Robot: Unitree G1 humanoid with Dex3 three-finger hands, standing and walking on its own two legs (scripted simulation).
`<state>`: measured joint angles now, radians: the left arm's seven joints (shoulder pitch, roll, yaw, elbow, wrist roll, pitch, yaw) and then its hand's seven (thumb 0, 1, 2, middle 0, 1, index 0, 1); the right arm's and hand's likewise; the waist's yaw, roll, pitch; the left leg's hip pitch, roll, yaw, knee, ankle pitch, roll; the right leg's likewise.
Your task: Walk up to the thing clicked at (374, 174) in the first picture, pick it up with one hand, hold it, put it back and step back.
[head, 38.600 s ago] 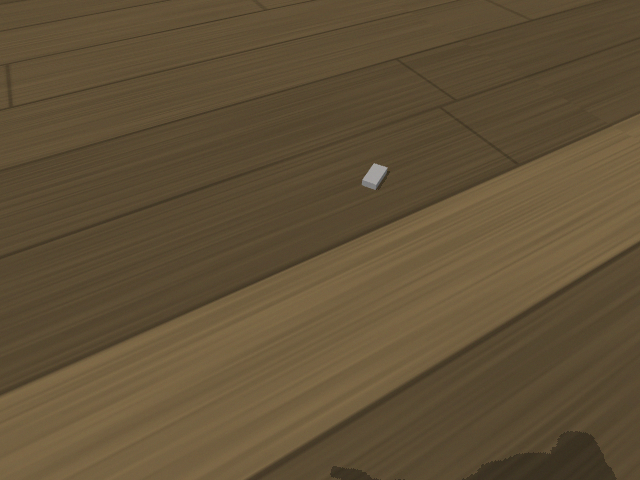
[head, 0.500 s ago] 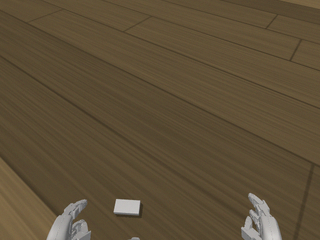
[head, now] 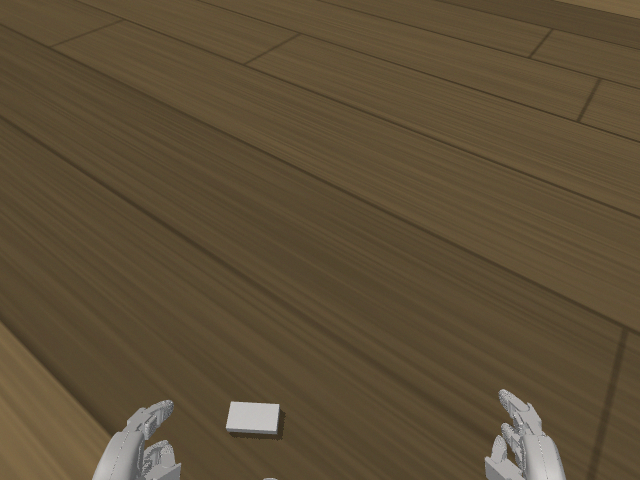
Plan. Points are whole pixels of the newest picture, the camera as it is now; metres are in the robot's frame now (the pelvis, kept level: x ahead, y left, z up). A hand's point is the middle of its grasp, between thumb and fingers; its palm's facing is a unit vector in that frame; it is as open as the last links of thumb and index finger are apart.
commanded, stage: home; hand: left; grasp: from above
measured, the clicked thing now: (253, 417) +0.41 +0.19 -0.70
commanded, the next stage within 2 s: stand in 0.28 s
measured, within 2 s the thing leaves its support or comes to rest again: neither
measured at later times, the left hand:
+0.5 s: hand out of the picture +0.16 +0.20 -0.08, palm faces +0.00 -0.95 -0.31, open 7.4 cm
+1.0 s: hand out of the picture +0.03 +0.24 -0.10, palm faces +0.03 -0.95 -0.31, open 7.3 cm
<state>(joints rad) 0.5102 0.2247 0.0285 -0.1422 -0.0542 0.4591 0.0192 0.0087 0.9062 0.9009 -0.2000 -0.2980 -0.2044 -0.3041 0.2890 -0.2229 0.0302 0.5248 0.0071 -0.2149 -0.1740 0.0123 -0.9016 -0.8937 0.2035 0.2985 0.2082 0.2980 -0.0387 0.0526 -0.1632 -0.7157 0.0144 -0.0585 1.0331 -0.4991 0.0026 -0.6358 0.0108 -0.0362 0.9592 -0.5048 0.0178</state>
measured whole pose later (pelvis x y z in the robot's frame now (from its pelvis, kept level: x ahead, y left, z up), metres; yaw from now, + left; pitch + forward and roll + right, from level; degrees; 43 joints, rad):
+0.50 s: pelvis -0.01 +0.00 +0.02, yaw +0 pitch +4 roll -1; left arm 0.27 0.27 0.00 0.34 0.04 0.16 0.03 0.01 0.90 0.90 -0.20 -0.30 -0.21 -0.30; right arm 0.18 -0.26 0.01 0.73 -0.08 -0.08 -0.06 0.01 -0.90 -0.89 0.20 0.30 0.21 0.30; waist 0.02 0.00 -0.01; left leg -0.55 -0.01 -0.02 0.91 -0.44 0.01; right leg -0.50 -0.02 0.00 0.89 -0.47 0.02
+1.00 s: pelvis +0.00 +0.01 +0.06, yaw -1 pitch -3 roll +0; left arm 0.21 0.27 0.04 1.06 0.03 0.02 0.03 0.01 0.91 0.90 -0.20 -0.30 -0.21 -0.30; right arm 0.17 -0.27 -0.04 1.06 -0.04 0.00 -0.02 0.01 -0.90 -0.89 0.20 0.30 0.21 0.30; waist 0.02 0.00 0.07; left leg -0.17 -0.03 0.00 0.45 -0.23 0.03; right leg -0.13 -0.05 0.01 0.44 -0.26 0.04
